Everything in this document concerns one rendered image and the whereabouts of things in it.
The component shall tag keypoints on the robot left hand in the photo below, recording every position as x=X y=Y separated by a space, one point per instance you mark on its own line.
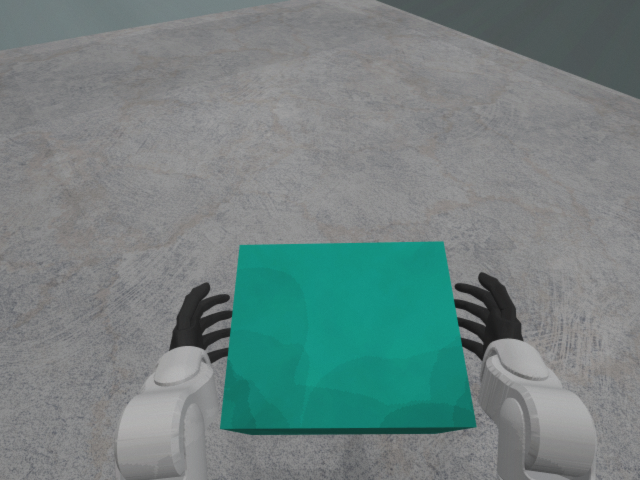
x=190 y=326

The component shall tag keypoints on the left robot forearm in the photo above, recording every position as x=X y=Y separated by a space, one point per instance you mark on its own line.
x=161 y=432

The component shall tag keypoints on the robot right hand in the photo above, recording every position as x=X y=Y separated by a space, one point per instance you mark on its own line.
x=500 y=317

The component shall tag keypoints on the right robot forearm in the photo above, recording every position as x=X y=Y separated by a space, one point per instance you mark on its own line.
x=545 y=431

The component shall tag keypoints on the carton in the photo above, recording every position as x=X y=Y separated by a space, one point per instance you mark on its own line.
x=345 y=338

